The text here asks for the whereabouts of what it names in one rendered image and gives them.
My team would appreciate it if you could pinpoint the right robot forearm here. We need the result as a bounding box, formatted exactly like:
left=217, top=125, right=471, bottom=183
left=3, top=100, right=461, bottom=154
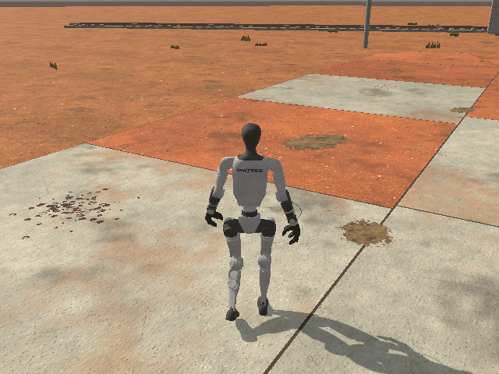
left=281, top=189, right=298, bottom=226

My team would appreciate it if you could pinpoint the right robot hand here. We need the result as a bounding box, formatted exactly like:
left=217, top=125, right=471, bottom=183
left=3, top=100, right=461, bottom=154
left=282, top=224, right=300, bottom=245

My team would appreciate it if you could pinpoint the robot right thigh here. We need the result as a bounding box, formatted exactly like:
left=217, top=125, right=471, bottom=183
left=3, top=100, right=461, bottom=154
left=258, top=217, right=276, bottom=269

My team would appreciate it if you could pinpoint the left robot hand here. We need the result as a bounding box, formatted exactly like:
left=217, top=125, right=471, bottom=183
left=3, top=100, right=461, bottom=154
left=205, top=211, right=223, bottom=227

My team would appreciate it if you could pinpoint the right robot upper arm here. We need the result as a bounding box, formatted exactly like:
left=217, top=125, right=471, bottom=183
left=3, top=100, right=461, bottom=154
left=267, top=157, right=288, bottom=202

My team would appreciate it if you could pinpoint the left robot foot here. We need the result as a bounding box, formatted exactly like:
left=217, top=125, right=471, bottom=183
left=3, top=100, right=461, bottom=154
left=225, top=308, right=239, bottom=321

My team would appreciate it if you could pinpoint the left robot upper arm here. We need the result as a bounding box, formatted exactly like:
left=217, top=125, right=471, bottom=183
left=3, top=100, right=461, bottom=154
left=212, top=157, right=235, bottom=199

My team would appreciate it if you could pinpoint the left robot forearm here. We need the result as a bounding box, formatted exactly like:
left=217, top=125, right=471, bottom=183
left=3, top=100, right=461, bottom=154
left=207, top=187, right=220, bottom=214

